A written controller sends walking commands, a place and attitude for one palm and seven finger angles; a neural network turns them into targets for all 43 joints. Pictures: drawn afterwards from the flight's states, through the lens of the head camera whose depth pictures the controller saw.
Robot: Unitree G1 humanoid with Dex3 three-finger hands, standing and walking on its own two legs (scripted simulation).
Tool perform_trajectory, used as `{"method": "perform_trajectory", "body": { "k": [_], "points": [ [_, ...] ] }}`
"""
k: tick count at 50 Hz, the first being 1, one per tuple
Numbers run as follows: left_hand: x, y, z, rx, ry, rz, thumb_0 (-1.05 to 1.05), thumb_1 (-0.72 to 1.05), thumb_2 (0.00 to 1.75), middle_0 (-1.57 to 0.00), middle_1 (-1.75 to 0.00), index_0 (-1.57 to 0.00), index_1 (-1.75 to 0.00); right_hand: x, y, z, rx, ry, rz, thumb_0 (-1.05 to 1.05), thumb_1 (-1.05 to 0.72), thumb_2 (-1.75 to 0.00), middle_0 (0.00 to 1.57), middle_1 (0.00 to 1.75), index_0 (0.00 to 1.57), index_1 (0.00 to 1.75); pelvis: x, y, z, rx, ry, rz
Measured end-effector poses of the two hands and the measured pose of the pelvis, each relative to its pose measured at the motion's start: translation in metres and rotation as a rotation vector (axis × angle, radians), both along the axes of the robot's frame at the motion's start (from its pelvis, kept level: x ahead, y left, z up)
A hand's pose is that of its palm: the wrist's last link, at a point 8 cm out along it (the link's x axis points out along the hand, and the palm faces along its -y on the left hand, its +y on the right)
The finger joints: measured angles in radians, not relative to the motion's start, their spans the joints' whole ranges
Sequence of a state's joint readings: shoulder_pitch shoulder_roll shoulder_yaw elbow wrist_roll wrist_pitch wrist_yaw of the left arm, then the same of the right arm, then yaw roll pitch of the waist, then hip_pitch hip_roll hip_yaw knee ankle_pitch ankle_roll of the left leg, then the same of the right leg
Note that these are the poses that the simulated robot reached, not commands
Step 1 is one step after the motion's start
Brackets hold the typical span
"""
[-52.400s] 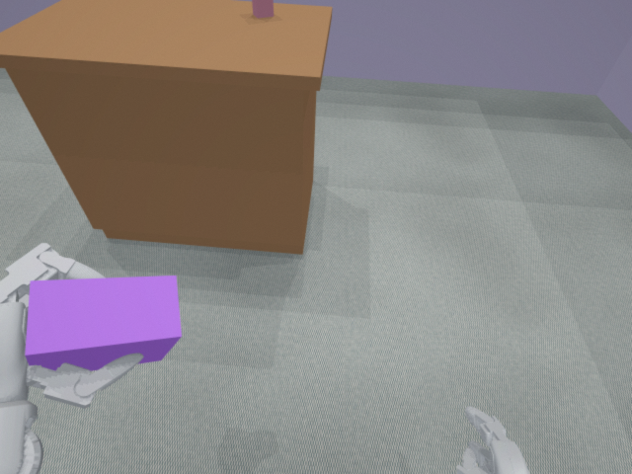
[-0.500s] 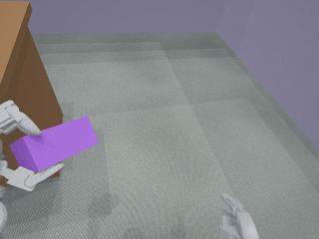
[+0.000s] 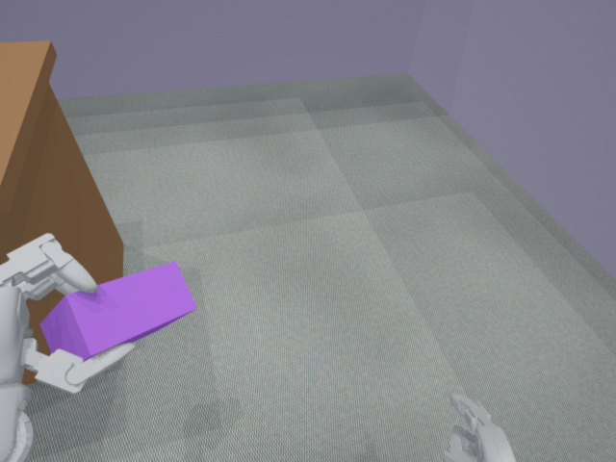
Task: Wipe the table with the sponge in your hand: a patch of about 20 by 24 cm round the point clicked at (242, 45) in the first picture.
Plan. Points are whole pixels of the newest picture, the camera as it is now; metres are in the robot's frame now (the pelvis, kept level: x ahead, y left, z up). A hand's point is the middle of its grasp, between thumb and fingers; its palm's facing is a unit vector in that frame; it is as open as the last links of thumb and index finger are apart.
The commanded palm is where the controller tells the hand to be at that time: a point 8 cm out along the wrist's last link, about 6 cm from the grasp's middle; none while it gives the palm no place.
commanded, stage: come to a stop and stand still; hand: left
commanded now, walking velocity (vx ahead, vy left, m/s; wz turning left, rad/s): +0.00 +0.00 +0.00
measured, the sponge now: (135, 309) +0.25 +0.23 +0.09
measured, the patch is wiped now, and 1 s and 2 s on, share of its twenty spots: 0.85 0.85 0.85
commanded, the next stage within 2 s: step back with the hand held close in 0.42 s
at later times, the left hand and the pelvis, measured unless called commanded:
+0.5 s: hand (95, 313) +0.21 +0.24 +0.15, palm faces +0.39 -0.84 -0.37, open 9.3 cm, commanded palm +0.15 +0.27 +0.17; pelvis +0.00 -0.02 +0.00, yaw +1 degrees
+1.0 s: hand (61, 357) +0.16 +0.24 +0.15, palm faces +0.39 -0.82 -0.41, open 9.3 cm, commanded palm +0.11 +0.27 +0.17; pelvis -0.05 -0.01 +0.00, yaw +1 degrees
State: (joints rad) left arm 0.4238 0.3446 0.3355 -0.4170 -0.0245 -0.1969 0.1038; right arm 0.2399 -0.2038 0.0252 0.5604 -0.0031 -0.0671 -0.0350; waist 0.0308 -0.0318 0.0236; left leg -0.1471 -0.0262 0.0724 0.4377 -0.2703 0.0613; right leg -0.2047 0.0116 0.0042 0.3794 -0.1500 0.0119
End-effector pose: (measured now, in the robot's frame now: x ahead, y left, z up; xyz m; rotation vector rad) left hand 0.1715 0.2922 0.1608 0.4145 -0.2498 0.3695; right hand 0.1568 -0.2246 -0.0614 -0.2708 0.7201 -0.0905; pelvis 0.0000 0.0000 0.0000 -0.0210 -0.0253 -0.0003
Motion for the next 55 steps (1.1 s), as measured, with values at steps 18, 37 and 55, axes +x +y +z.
{"method": "perform_trajectory", "body": {
  "k": [18,37,55],
  "points": [
    [-0.002,-0.016,0.001,0.016,0.035,0.005,-0.01,-0.54,1.01,-0.82,-1.50,-0.91,-1.49,-0.006,-0.009,-0.003,0.032,0.003,0.002,0.01,-0.90,-0.89,0.20,0.30,0.21,0.30,-0.006,-0.015,0.003,0.004,0.014,0.008],
    [-0.002,-0.013,0.008,0.037,0.030,-0.002,-0.01,-0.54,1.01,-0.82,-1.50,-0.91,-1.49,0.012,-0.007,0.004,0.019,-0.016,0.009,0.01,-0.90,-0.90,0.20,0.30,0.21,0.30,-0.006,-0.012,0.004,0.002,0.022,0.016],
    [-0.067,-0.014,0.010,0.092,-0.026,0.022,-0.01,-0.54,1.01,-0.82,-1.50,-0.92,-1.49,-0.040,-0.005,-0.012,0.036,-0.025,0.026,0.01,-0.90,-0.89,0.20,0.30,0.21,0.30,-0.061,-0.014,-0.011,0.018,-0.002,0.011]
  ]
}}
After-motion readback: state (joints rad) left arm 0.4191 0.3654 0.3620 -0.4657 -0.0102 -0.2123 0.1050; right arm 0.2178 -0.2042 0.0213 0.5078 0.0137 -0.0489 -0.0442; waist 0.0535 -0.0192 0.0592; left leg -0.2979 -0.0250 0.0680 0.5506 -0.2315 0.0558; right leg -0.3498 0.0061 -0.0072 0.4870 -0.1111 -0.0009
